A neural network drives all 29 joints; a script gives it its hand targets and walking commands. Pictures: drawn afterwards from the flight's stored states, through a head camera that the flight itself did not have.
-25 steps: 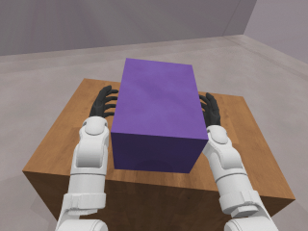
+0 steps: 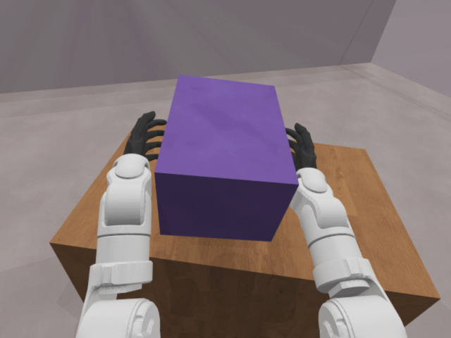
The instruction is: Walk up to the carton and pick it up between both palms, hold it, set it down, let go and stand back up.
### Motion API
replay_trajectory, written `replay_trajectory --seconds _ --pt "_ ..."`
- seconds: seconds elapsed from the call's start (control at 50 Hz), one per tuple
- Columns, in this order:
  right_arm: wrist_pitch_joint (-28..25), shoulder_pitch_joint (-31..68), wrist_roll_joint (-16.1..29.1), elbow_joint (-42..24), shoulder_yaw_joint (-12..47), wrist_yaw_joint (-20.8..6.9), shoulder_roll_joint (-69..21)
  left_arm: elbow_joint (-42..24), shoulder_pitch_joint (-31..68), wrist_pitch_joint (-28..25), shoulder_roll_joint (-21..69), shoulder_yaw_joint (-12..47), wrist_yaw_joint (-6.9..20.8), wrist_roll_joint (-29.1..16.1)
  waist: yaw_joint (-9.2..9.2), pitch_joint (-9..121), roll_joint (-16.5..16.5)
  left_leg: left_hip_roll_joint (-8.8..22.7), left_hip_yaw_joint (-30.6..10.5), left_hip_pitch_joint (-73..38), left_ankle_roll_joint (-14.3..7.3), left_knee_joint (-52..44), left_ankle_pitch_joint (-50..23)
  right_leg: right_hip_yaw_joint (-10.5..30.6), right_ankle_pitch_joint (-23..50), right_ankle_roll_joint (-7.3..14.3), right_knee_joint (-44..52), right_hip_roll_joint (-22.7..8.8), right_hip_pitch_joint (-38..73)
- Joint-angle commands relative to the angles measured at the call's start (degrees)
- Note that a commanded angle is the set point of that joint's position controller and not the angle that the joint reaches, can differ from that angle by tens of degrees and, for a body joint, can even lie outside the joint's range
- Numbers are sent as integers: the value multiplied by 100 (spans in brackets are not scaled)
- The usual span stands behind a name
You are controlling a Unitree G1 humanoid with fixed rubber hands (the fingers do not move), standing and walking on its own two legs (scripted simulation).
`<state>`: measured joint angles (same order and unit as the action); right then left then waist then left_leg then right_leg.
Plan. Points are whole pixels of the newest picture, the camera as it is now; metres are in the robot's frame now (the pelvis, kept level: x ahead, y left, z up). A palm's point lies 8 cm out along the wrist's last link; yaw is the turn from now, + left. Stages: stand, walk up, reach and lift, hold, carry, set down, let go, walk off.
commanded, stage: hold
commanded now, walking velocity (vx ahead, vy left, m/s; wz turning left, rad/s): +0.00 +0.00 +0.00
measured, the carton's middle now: (222, 153) +0.41 +0.01 +0.18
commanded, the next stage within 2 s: none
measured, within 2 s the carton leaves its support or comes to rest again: neither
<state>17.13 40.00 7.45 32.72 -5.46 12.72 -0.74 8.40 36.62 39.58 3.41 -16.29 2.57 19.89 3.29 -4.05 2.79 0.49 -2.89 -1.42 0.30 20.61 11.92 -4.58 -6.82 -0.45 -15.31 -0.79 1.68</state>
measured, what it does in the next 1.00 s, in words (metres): stands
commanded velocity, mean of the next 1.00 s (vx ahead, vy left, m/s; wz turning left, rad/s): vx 0.00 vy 0.00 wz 0.00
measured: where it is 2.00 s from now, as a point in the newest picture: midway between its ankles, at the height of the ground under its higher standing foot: outside the picture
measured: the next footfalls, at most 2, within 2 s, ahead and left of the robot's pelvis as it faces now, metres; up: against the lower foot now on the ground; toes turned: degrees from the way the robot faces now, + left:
none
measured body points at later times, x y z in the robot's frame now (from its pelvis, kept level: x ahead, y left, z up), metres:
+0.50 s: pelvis +0.00 +0.00 +0.00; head -0.04 +0.03 +0.45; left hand +0.38 +0.14 +0.19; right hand +0.38 -0.14 +0.18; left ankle +0.01 +0.12 -0.75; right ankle +0.03 -0.12 -0.75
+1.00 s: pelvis +0.00 +0.00 +0.00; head -0.04 +0.03 +0.45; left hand +0.38 +0.14 +0.19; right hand +0.37 -0.14 +0.17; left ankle +0.01 +0.12 -0.75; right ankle +0.03 -0.12 -0.75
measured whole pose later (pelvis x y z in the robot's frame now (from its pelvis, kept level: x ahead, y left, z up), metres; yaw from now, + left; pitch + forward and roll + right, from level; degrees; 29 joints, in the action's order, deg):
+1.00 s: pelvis +0.00 +0.00 +0.00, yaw -1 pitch -9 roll -1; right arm 16.3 35.8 9.8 28.2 -2.6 13.3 0.4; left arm 4.2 33.0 39.5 4.2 -14.0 2.3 20.4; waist 4.0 -4.2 3.2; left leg 0.7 -2.1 -0.8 0.2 21.0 12.3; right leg -3.9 -6.7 -0.5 -15.0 -0.5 1.2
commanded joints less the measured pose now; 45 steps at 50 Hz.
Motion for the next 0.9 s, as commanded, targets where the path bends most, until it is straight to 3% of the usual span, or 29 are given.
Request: replay_trajectory --seconds 0.0,0.3,0.62,0.68,0.88 --pt "-488 4273 322 -1567 2124 -642 -3082 -113 3427 -298 3217 2480 793 -763 234 1998 -367 -293 423 298 179 -394 -1245 -164 442 -159 45 398 931" --pt "-649 4463 477 -1775 2438 -650 -3166 -248 3453 -394 3249 2559 644 -796 33 2353 -403 -311 417 121 138 -232 -1657 -122 665 -139 -17 417 923" --pt "-567 4206 532 -1926 2505 -583 -3115 -468 3281 -352 3245 2725 696 -841 167 2257 -408 -312 386 58 221 -192 -1852 -133 920 -168 -22 421 993" --pt "-534 3845 724 -2223 2749 -518 -3052 -663 2876 -309 3196 2785 739 -771 215 2296 -378 -321 374 -100 210 -128 -2161 -154 1342 -179 -19 430 1054" --pt "-571 3986 637 -2338 2709 -628 -3044 -806 3066 -317 3289 2939 659 -844 141 2205 -493 -256 375 -32 198 -236 -1742 -180 633 -72 47 436 696"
